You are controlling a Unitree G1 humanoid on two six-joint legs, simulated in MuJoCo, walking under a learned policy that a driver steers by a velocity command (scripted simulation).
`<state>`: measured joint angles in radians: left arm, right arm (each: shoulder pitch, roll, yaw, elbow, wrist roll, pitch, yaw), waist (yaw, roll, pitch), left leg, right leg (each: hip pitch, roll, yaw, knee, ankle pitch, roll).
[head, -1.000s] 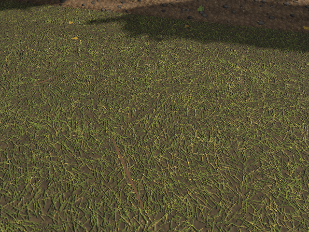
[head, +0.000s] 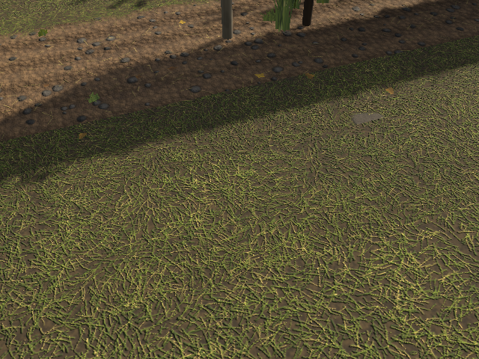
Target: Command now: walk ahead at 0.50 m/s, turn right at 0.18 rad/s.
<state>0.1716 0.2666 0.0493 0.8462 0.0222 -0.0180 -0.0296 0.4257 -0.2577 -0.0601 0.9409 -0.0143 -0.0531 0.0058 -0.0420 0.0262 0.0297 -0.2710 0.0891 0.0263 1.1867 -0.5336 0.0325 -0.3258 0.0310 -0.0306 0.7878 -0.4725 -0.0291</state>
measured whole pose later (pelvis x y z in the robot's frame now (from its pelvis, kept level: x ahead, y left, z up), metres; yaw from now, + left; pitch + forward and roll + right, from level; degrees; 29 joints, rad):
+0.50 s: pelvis +0.24 +0.02 -0.16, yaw +2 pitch +0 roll +0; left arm 0.32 0.23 0.02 0.94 0.03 0.00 0.06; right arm 0.23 -0.19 -0.04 0.96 -0.01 -0.02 0.01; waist 0.02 -0.05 0.08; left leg -0.33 -0.11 0.01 0.41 -0.10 0.10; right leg -0.54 0.02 0.00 1.83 -0.71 -0.05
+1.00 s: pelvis +0.28 -0.02 -0.15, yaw +19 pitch +1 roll +1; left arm 0.20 0.24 0.03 0.73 0.03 0.01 0.04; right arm 0.26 -0.30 -0.10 0.74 -0.04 0.05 0.02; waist -0.02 0.05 0.00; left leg -0.59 -0.13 -0.10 1.10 -0.40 -0.02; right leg -0.28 0.00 -0.02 0.46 -0.20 -0.04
